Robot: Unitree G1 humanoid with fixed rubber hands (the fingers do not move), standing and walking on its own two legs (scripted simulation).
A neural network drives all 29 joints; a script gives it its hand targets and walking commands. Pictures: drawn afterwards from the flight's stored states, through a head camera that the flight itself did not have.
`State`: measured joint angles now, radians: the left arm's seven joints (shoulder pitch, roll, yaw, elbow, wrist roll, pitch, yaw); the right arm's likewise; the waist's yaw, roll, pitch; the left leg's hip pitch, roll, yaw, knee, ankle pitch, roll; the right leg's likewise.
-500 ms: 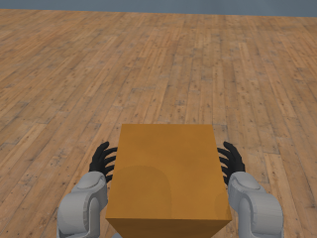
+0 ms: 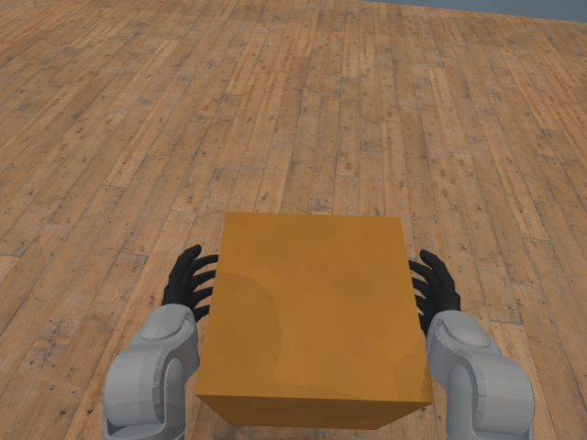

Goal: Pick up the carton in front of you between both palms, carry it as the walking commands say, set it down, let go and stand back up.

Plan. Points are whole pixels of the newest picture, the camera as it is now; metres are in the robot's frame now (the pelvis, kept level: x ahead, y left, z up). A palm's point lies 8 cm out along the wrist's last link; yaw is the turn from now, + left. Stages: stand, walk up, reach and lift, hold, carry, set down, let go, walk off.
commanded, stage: carry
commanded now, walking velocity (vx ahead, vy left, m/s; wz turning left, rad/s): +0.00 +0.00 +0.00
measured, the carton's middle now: (307, 330) +0.25 +0.00 +0.02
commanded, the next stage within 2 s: none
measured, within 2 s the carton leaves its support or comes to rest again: neither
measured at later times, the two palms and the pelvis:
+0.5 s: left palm (208, 234) +0.35 +0.13 +0.08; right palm (423, 233) +0.37 -0.17 +0.08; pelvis +0.12 -0.03 -0.02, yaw +2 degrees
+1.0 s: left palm (209, 255) +0.34 +0.13 +0.05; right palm (416, 255) +0.35 -0.16 +0.05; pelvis +0.09 -0.02 -0.01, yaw +2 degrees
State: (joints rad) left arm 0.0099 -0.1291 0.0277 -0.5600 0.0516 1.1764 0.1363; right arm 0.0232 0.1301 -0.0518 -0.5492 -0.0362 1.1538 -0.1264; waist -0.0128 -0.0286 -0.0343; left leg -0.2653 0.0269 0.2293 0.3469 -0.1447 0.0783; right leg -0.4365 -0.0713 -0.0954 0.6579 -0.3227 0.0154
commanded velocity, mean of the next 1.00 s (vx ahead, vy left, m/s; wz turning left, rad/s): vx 0.00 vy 0.00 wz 0.00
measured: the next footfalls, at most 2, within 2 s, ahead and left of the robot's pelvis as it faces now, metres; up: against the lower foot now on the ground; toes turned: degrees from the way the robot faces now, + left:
right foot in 0.10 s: +0.15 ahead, -0.15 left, +0.00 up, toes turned +17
